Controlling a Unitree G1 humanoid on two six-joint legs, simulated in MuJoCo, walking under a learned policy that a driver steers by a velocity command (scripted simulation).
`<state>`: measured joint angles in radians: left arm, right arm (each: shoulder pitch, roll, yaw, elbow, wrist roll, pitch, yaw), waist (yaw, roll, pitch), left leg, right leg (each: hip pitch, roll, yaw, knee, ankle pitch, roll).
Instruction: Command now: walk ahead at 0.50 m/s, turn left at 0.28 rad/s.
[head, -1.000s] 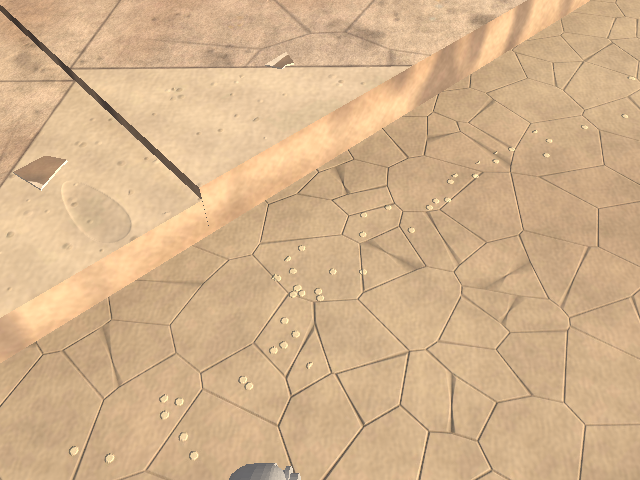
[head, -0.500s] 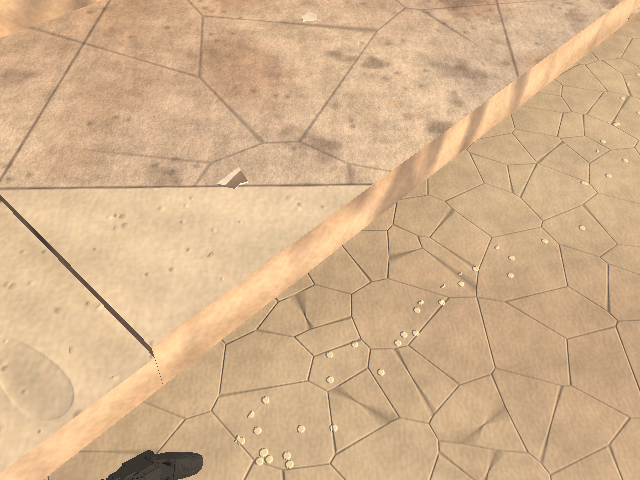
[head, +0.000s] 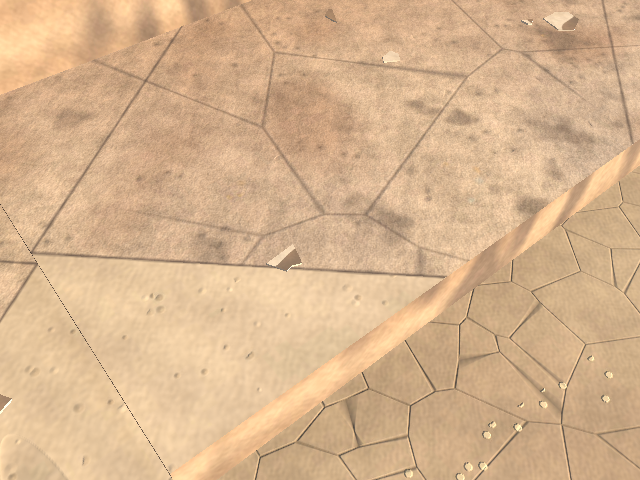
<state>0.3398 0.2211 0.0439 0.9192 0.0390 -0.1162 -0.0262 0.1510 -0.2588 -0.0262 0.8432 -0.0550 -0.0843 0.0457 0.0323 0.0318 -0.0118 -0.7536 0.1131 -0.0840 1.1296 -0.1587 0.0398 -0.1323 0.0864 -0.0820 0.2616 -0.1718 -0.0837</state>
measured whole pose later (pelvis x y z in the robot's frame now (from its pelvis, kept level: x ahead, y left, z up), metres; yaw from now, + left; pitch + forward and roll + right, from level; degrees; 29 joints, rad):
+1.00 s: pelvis +0.45 +0.09 -0.01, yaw +23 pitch +3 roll -1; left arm 0.53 0.18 0.01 1.00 0.03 -0.09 -0.01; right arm 0.15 -0.13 0.00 0.66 -0.04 0.01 -0.02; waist 0.01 0.05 -0.04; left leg -1.13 -0.02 -0.05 2.15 -0.46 0.10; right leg -0.21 0.03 -0.07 0.45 -0.29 -0.06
